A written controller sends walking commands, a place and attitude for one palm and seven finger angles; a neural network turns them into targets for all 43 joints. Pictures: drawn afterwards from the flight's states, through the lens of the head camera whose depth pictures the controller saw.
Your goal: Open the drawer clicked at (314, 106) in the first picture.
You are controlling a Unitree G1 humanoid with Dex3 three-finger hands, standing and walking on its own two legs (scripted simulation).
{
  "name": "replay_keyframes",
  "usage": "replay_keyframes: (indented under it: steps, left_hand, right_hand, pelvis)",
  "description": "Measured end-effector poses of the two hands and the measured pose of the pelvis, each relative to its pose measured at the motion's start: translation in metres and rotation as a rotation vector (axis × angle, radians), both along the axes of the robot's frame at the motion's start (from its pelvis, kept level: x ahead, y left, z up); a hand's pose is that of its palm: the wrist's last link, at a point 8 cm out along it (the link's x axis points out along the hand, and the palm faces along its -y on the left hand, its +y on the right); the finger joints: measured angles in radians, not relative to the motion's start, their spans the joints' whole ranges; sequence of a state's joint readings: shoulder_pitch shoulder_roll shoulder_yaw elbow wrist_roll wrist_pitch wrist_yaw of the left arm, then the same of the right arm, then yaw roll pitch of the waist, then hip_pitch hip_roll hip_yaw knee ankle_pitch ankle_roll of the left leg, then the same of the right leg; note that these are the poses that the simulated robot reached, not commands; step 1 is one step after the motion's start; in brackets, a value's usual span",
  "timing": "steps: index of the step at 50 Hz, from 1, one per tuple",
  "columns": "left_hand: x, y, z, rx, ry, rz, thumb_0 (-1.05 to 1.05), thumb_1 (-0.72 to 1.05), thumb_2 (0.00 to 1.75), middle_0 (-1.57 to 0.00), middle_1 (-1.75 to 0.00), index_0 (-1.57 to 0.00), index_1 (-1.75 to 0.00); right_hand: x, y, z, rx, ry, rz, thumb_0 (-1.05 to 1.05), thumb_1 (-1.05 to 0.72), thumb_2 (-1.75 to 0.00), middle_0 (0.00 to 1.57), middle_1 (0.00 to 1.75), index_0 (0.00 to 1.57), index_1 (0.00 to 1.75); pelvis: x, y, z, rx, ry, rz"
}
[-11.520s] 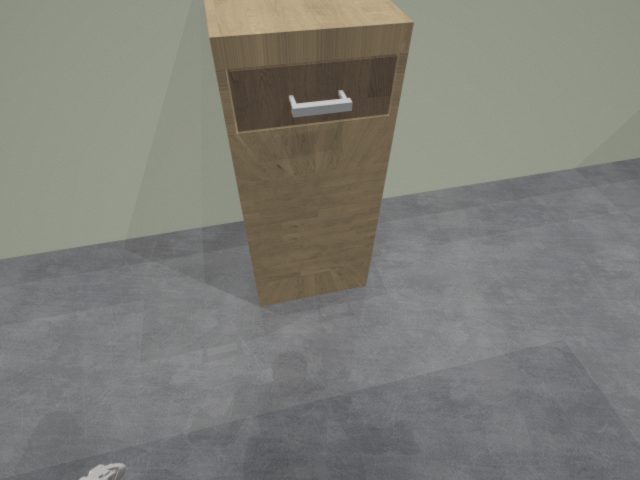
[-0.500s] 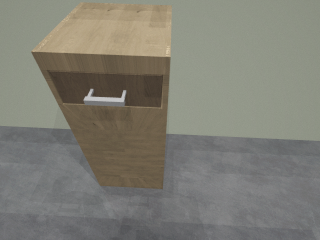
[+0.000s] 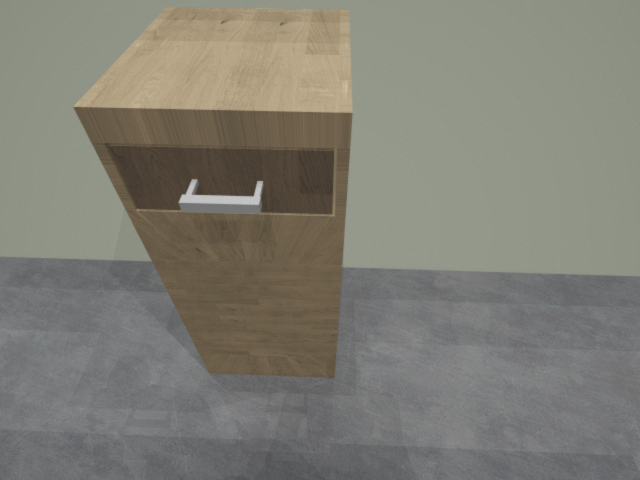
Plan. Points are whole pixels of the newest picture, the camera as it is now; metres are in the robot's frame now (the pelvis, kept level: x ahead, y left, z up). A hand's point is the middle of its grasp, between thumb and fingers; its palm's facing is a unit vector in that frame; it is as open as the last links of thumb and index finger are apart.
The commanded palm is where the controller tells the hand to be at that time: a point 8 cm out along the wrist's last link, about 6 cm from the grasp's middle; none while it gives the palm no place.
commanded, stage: look again from close up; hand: left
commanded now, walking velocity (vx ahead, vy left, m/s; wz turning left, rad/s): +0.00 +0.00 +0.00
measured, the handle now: (223, 195) +0.53 +0.20 +0.05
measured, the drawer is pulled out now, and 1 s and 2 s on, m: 0.00 0.00 0.00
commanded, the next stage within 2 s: raise the hand with hooked fingers in 0.32 s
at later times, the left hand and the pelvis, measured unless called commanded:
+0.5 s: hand out of the picture +0.08 +0.19 -0.14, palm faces -0.09 -0.94 -0.34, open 7.3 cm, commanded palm +0.14 +0.22 -0.05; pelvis +0.03 +0.01 +0.00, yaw -1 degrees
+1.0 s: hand (158, 412) +0.20 +0.22 -0.02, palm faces +0.08 -0.07 -0.99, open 9.5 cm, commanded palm +0.20 +0.21 +0.05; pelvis +0.02 -0.04 -0.03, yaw +1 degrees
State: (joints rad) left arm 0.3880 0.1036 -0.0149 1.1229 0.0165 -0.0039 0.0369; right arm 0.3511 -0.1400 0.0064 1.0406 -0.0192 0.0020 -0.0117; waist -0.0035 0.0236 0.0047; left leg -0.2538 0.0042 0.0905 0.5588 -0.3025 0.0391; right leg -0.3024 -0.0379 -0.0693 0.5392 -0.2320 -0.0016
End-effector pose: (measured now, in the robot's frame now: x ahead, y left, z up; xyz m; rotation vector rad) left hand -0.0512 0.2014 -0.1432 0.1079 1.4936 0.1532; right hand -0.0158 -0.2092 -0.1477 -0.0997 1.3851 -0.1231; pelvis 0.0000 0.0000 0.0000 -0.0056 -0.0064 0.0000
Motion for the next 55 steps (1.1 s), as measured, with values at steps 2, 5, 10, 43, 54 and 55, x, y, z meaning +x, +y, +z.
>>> replay_keyframes:
  steps: [2, 5, 10, 43, 54, 55]
  left_hand:
    - [0.007, 0.006, 0.002, 0.01, -0.014, -0.002, 0.01, 0.9, 0.9, -0.2, -0.3, -0.2, -0.3]
    - [0.021, 0.013, 0.005, 0.027, -0.052, -0.002, 0.01, 0.91, 0.9, -0.2, -0.3, -0.2, -0.3]
    - [0.047, 0.02, 0.01, 0.041, -0.104, -0.012, 0.01, 0.91, 0.9, -0.2, -0.3, -0.2, -0.3]
    - [0.211, -0.006, 0.152, 1.02, -0.934, -1.105, 0.01, 0.58, 0.77, -0.23, -0.5, -0.23, -0.5]
    - [0.263, 0.01, 0.204, 1.217, -0.962, -0.98, 0.01, 0.31, 0.65, -0.27, -0.67, -0.26, -0.67]
    - [0.27, 0.009, 0.209, 1.205, -0.961, -0.987, 0.01, 0.29, 0.64, -0.27, -0.68, -0.26, -0.69]
  right_hand:
    - [0.006, 0.004, -0.001, 0.005, -0.018, 0.004, 0.0, -0.91, -0.89, 0.19, 0.3, 0.2, 0.3]
    - [0.013, 0.008, -0.002, 0.009, -0.022, 0.018, 0.01, -0.92, -0.89, 0.19, 0.3, 0.2, 0.3]
    - [0.022, 0.009, 0.0, 0.008, -0.021, 0.026, 0.02, -0.93, -0.89, 0.19, 0.3, 0.2, 0.3]
    - [0.287, -0.052, 0.083, -0.088, -0.759, 0.297, 0.01, -0.91, -0.89, 0.19, 0.3, 0.2, 0.3]
    - [0.287, -0.016, 0.049, 0.036, -0.661, 0.317, 0.01, -0.91, -0.89, 0.19, 0.3, 0.2, 0.3]
    - [0.28, -0.015, 0.046, 0.047, -0.641, 0.302, 0.01, -0.91, -0.89, 0.19, 0.3, 0.2, 0.3]
  pelvis:
    - [0.003, 0.003, 0.0, 0.003, -0.002, 0.0]
    - [0.008, 0.006, 0.002, 0.007, -0.005, 0.0]
    - [0.016, 0.009, 0.005, 0.012, -0.008, -0.004]
    - [0.021, -0.029, -0.026, 0.052, 0.17, -0.051]
    - [0.027, -0.045, -0.026, 0.029, 0.131, 0.016]
    - [0.028, -0.045, -0.023, 0.03, 0.125, 0.012]
